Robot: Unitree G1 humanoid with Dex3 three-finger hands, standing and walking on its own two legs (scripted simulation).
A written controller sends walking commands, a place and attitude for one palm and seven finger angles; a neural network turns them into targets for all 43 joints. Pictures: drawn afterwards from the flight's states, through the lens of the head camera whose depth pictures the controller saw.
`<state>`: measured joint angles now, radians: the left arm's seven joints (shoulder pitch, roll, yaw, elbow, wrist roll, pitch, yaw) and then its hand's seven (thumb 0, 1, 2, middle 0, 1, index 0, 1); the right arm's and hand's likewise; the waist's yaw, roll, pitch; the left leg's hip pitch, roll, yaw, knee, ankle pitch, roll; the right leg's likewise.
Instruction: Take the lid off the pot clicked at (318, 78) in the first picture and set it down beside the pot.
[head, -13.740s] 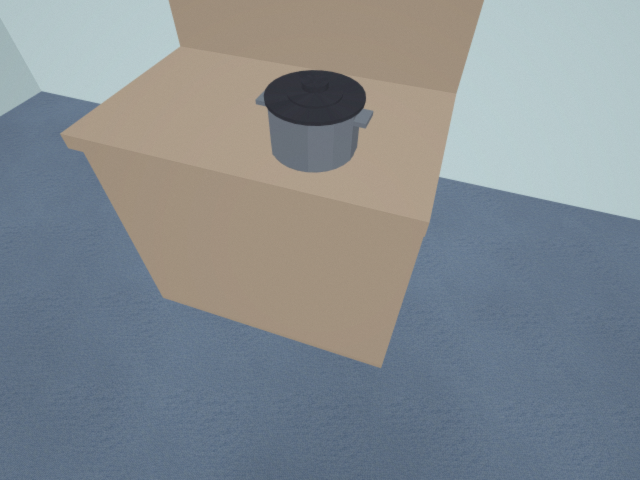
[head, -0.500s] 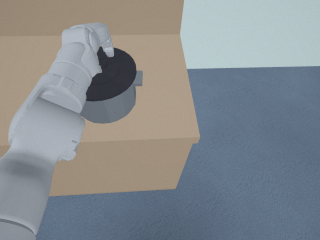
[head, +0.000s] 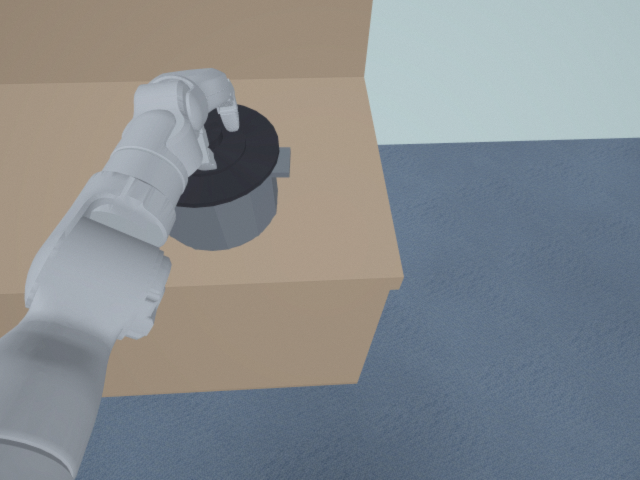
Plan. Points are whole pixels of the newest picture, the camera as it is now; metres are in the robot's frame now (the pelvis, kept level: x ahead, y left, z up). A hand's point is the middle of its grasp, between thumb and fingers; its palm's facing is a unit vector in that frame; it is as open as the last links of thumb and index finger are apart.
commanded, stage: close the fingers and squeeze the knob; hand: left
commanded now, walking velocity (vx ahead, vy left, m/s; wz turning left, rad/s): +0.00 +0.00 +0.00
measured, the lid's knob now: (202, 135) +0.54 +0.12 +0.11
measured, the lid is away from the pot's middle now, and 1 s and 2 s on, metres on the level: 0.00 0.01 0.00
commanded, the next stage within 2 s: lift the lid straight up in 1.10 s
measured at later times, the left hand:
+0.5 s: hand (203, 135) +0.51 +0.11 +0.14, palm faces -0.41 -0.06 -0.91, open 7.8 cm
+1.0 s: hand (202, 139) +0.51 +0.11 +0.14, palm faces -0.42 -0.09 -0.91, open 6.6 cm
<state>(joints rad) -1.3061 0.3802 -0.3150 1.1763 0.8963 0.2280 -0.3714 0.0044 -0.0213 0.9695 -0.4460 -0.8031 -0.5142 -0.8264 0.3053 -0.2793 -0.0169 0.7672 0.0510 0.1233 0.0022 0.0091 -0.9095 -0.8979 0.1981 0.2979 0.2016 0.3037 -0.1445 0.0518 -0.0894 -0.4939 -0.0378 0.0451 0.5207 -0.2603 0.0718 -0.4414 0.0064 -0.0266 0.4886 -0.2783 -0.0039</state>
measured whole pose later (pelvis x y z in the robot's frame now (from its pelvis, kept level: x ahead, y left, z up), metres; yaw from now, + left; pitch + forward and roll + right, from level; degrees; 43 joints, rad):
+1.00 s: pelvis +0.00 +0.00 +0.00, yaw +0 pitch +13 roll -1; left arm -1.29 0.39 -0.30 1.17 0.90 0.23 -0.37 0.00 0.27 0.79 -0.39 -0.99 -0.75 -1.11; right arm 0.28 -0.28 -0.01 0.76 0.05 0.12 -0.01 0.01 -0.91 -0.90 0.20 0.30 0.20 0.30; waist -0.14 0.05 -0.08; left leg -0.46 -0.03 0.05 0.50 -0.26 0.07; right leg -0.41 0.01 -0.02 0.47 -0.27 -0.01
